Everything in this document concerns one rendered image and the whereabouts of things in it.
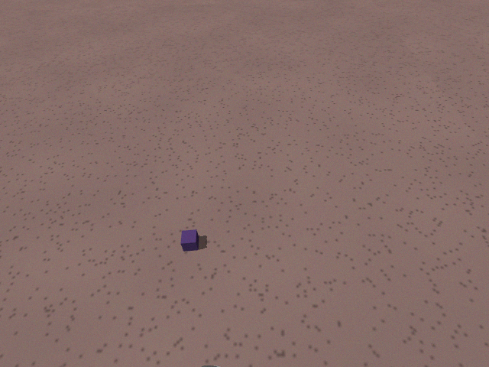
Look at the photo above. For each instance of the cube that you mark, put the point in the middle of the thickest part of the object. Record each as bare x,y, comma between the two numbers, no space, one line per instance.
190,240

